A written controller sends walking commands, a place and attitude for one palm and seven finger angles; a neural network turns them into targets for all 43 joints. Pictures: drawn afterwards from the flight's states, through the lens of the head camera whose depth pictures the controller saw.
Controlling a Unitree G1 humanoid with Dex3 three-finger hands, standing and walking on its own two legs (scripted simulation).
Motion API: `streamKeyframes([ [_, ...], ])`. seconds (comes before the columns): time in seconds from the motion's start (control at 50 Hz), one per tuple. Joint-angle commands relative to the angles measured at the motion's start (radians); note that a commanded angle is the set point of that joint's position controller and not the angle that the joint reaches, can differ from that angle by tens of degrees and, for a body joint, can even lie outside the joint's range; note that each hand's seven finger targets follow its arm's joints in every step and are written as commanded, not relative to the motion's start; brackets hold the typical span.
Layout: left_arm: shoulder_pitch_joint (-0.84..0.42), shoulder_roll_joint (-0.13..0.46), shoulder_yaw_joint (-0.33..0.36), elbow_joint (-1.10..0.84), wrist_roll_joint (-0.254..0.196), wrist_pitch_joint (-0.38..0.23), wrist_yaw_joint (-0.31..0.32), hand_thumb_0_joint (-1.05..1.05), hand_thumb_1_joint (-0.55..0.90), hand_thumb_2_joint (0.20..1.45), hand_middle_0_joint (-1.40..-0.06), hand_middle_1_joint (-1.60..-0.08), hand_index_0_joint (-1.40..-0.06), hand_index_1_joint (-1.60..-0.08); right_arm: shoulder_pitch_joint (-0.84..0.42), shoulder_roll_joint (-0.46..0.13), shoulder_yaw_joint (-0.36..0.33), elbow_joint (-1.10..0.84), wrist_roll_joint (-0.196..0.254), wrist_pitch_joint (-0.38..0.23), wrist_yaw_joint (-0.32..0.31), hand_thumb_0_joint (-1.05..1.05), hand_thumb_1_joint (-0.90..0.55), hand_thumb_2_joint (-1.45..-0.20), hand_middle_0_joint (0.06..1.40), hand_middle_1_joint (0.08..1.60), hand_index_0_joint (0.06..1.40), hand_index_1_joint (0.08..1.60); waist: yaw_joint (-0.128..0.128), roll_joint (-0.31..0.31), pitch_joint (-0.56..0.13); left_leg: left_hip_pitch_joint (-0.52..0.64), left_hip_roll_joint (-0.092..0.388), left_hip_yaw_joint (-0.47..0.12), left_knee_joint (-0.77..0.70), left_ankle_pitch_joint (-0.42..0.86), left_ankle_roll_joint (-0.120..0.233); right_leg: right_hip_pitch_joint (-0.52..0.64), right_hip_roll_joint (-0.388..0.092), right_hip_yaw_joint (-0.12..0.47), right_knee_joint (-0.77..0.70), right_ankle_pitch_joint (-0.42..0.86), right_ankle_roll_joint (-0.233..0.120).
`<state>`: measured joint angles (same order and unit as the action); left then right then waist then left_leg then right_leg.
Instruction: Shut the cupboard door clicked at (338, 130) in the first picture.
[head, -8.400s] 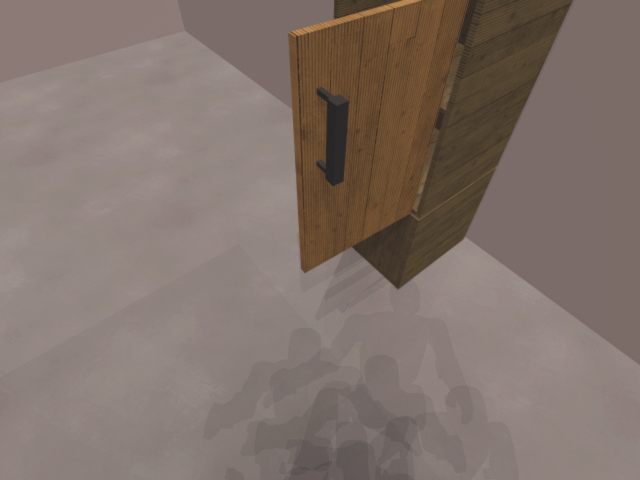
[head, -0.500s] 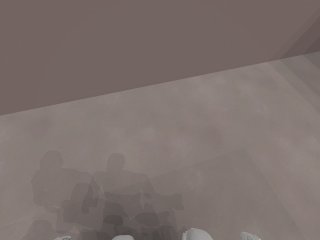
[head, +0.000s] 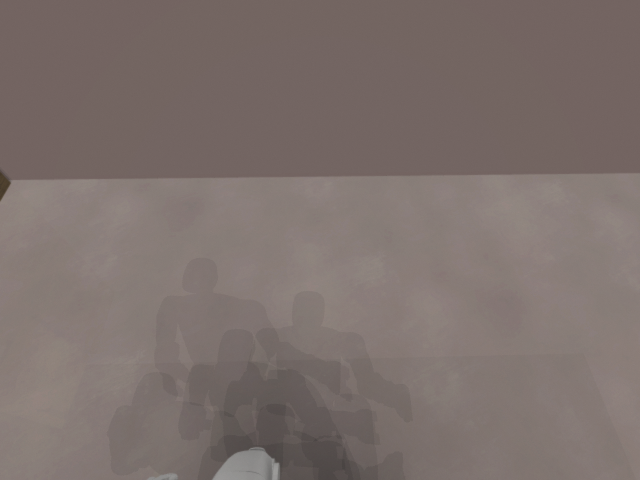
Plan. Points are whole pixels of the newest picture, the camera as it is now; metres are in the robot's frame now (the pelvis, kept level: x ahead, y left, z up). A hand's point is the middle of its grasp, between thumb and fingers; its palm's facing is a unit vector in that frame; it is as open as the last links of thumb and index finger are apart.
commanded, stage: walk to a spot facing it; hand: left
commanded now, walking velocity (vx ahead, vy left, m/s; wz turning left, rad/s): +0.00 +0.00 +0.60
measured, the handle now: out of the picture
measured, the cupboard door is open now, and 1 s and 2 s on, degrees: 86 86 86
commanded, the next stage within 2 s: none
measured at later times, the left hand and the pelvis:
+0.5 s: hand out of the picture +0.11 +0.25 -0.15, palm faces +0.23 -0.95 -0.22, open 7.4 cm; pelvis +0.04 +0.01 +0.00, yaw +15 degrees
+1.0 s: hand out of the picture +0.01 +0.18 -0.18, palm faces +0.62 -0.76 -0.21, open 7.3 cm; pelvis +0.19 +0.08 -0.02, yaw +36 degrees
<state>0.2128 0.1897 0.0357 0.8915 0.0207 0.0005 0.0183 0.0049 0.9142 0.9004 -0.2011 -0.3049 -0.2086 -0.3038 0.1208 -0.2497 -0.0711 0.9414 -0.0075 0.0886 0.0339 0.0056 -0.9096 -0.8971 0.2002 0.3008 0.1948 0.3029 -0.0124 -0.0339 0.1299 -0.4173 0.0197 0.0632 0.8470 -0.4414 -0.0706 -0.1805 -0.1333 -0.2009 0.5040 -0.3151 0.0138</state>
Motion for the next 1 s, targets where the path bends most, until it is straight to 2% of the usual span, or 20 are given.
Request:
streamKeyframes([
  [0.0,0.069,0.243,0.071,-0.035,0.007,-0.009,0.010,0.000,0.900,0.900,-0.200,-0.300,-0.200,-0.300,-0.051,-0.050,-0.006,-0.106,0.000,-0.047,-0.002,0.000,-0.900,-0.900,0.200,0.300,0.200,0.300,0.040,-0.178,-0.177,0.051,-0.026,0.063,-0.206,0.057,0.020,0.156,-0.229,0.107,-0.005,0.677,-0.095],
  [0.04,0.027,0.237,0.072,-0.044,-0.006,-0.003,0.003,0.000,0.900,0.900,-0.200,-0.300,-0.200,-0.300,0.052,-0.101,-0.019,-0.081,-0.007,-0.057,-0.005,0.000,-0.900,-0.900,0.200,0.300,0.200,0.300,-0.031,-0.081,-0.213,0.286,-0.009,0.030,-0.397,0.275,0.048,-0.004,-0.203,0.042,0.162,0.526,-0.026],
  [0.06,0.020,0.181,0.065,-0.075,-0.013,0.003,-0.004,0.000,0.900,0.900,-0.200,-0.300,-0.200,-0.300,0.130,-0.205,-0.047,-0.071,-0.015,-0.066,-0.013,0.000,-0.900,-0.900,0.200,0.300,0.200,0.300,-0.073,0.186,-0.273,0.468,0.211,-0.265,-0.439,0.520,0.149,-0.234,-0.084,-0.009,0.387,0.115,0.046],
  [0.08,-0.049,0.128,0.039,-0.117,-0.013,0.010,-0.003,0.000,0.900,0.900,-0.200,-0.300,-0.200,-0.300,0.197,-0.277,-0.065,-0.061,-0.011,-0.062,-0.023,0.000,-0.900,-0.900,0.200,0.300,0.200,0.300,-0.102,0.343,-0.278,0.496,0.391,-0.485,-0.466,0.862,0.275,-0.406,0.008,0.068,0.590,-0.358,0.080],
  [0.1,-0.084,0.158,0.043,-0.126,-0.006,0.023,0.001,0.000,0.900,0.900,-0.200,-0.300,-0.200,-0.300,0.205,-0.276,-0.059,-0.045,-0.011,-0.058,-0.031,0.000,-0.900,-0.900,0.200,0.300,0.200,0.300,-0.097,0.234,-0.266,0.449,0.408,-0.447,-0.456,0.811,0.319,-0.418,-0.006,0.172,0.661,-0.342,0.062],
  [0.18,-0.061,0.152,0.053,-0.067,0.003,0.034,-0.013,0.000,0.900,0.900,-0.200,-0.300,-0.200,-0.300,0.041,-0.186,-0.031,-0.095,-0.017,-0.073,-0.049,0.000,-0.900,-0.900,0.200,0.300,0.200,0.300,-0.013,0.203,-0.158,0.242,0.230,-0.340,-0.539,0.342,0.222,-0.390,0.007,0.215,0.666,-0.099,0.066],
  [0.28,-0.080,0.149,0.052,-0.065,0.007,0.014,-0.034,0.000,0.900,0.900,-0.200,-0.300,-0.200,-0.300,0.098,-0.182,-0.031,-0.074,-0.015,-0.094,-0.043,0.000,-0.900,-0.900,0.200,0.300,0.200,0.300,-0.020,0.162,-0.156,0.287,0.194,-0.381,-0.592,0.115,0.229,-0.407,0.041,0.196,0.535,-0.053,0.070],
  [0.44,-0.173,0.139,0.045,-0.106,0.002,-0.012,-0.044,0.000,0.900,0.900,-0.200,-0.300,-0.200,-0.300,0.143,-0.186,-0.044,-0.053,-0.020,-0.099,-0.038,0.000,-0.900,-0.900,0.200,0.300,0.200,0.300,-0.038,0.194,-0.131,0.241,0.169,-0.476,-0.575,0.050,0.240,-0.279,0.093,0.173,0.206,-0.077,0.065],
  [0.5,-0.043,0.150,0.055,-0.065,0.001,-0.023,-0.043,0.000,0.900,0.900,-0.200,-0.300,-0.200,-0.300,0.079,-0.167,-0.043,-0.062,-0.013,-0.097,-0.038,0.000,-0.900,-0.900,0.200,0.300,0.200,0.300,0.038,0.159,-0.160,0.054,0.106,-0.438,-0.463,0.049,0.196,0.048,0.127,0.148,-0.021,0.024,0.059],
  [0.52,0.048,0.199,0.074,-0.039,0.004,-0.033,-0.035,0.000,0.900,0.900,-0.200,-0.300,-0.200,-0.300,0.053,-0.125,-0.035,-0.072,-0.005,-0.101,-0.035,0.000,-0.900,-0.900,0.200,0.300,0.200,0.300,0.090,0.044,-0.184,-0.151,0.036,-0.364,-0.337,-0.002,0.152,0.300,0.044,0.238,-0.148,-0.041,0.039],
  [0.54,0.153,0.304,0.097,-0.016,0.016,-0.041,-0.020,0.000,0.900,0.900,-0.200,-0.300,-0.200,-0.300,0.046,-0.043,-0.019,-0.095,0.006,-0.112,-0.032,0.000,-0.900,-0.900,0.200,0.300,0.200,0.300,0.143,-0.272,-0.224,-0.362,-0.086,-0.150,-0.030,-0.143,0.079,0.474,-0.261,0.563,-0.285,-0.271,-0.044],
  [0.56,0.165,0.313,0.091,-0.016,0.004,-0.034,-0.012,0.000,0.900,0.900,-0.200,-0.300,-0.200,-0.300,-0.011,-0.095,-0.027,-0.117,-0.010,-0.113,-0.024,0.000,-0.900,-0.900,0.200,0.300,0.200,0.300,0.143,-0.264,-0.152,-0.394,-0.037,-0.118,0.187,-0.176,0.066,0.311,-0.390,0.698,-0.368,-0.388,-0.116],
  [0.58,0.092,0.268,0.083,-0.035,0.001,-0.029,-0.008,0.000,0.900,0.900,-0.200,-0.300,-0.200,-0.300,-0.022,-0.102,-0.033,-0.117,-0.018,-0.107,-0.014,0.000,-0.900,-0.900,0.200,0.300,0.200,0.300,0.100,-0.145,-0.078,-0.391,0.009,-0.133,0.261,-0.092,0.070,0.216,-0.377,0.601,-0.379,-0.386,-0.127],
  [0.62,0.021,0.181,0.057,-0.029,0.000,-0.052,-0.010,0.000,0.900,0.900,-0.200,-0.300,-0.200,-0.300,0.012,-0.082,-0.035,-0.061,-0.024,-0.090,0.001,0.000,-0.900,-0.900,0.200,0.300,0.200,0.300,0.036,-0.145,-0.030,-0.332,0.057,-0.120,0.348,0.081,0.046,0.093,-0.268,0.421,-0.373,-0.214,-0.078],
  [0.68,0.059,0.132,0.044,0.001,-0.005,-0.076,-0.013,0.000,0.900,0.900,-0.200,-0.300,-0.200,-0.300,0.019,-0.033,-0.023,-0.050,-0.019,-0.078,0.017,0.000,-0.900,-0.900,0.200,0.300,0.200,0.300,0.020,-0.132,-0.050,-0.316,0.062,-0.066,0.323,0.195,0.023,0.141,-0.198,0.172,-0.331,0.194,-0.057],
  [0.76,0.163,0.130,0.036,0.057,-0.001,-0.089,-0.009,0.000,0.900,0.900,-0.200,-0.300,-0.200,-0.300,-0.060,-0.008,-0.004,-0.068,-0.017,-0.078,0.026,0.000,-0.900,-0.900,0.200,0.300,0.200,0.300,0.043,-0.113,-0.083,-0.348,0.055,-0.006,0.187,0.226,0.027,0.279,-0.190,0.051,-0.272,0.544,-0.060],
  [0.88,0.210,0.159,0.035,0.103,0.009,-0.087,-0.008,0.000,0.900,0.900,-0.200,-0.300,-0.200,-0.300,-0.171,0.004,0.022,-0.103,-0.017,-0.094,0.036,0.000,-0.900,-0.900,0.200,0.300,0.200,0.300,0.051,-0.139,-0.061,-0.223,0.027,0.080,-0.114,0.200,0.075,0.310,-0.219,-0.027,-0.209,0.710,-0.069],
  [0.92,0.187,0.192,0.041,0.098,0.007,-0.087,-0.011,0.000,0.900,0.900,-0.200,-0.300,-0.200,-0.300,-0.080,-0.015,0.021,-0.083,-0.019,-0.108,0.023,0.000,-0.900,-0.900,0.200,0.300,0.200,0.300,0.003,-0.149,-0.115,-0.046,-0.042,0.137,-0.168,0.137,0.117,0.285,-0.229,-0.056,-0.081,0.959,-0.069],
  [0.96,0.154,0.214,0.041,0.096,-0.004,-0.083,-0.019,0.000,0.900,0.900,-0.200,-0.300,-0.200,-0.300,0.164,-0.087,-0.001,-0.018,-0.029,-0.115,0.005,0.000,-0.900,-0.900,0.200,0.300,0.200,0.300,-0.124,-0.098,-0.246,0.355,-0.072,0.146,-0.282,0.216,0.155,0.100,-0.203,-0.099,0.252,0.906,-0.028],
  [0.98,0.157,0.166,0.035,0.072,-0.010,-0.082,-0.032,0.000,0.900,0.900,-0.200,-0.300,-0.200,-0.300,0.310,-0.202,-0.030,0.009,-0.038,-0.117,-0.006,0.000,-0.900,-0.900,0.200,0.300,0.200,0.300,-0.183,0.093,-0.368,0.637,0.128,-0.139,-0.292,0.234,0.227,-0.162,-0.107,-0.092,0.552,0.430,0.017],
])
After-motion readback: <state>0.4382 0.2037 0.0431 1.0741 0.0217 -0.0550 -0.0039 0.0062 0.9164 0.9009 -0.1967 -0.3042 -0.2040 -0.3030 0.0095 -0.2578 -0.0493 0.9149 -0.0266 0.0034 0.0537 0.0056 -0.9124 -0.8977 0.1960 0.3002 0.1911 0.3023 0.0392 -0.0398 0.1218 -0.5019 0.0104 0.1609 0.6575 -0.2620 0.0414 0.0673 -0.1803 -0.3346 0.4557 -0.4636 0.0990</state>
